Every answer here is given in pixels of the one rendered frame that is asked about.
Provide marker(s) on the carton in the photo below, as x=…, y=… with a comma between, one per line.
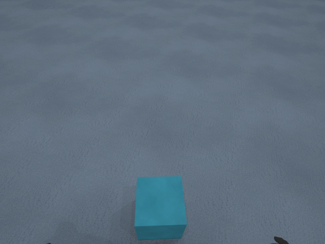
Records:
x=160, y=208

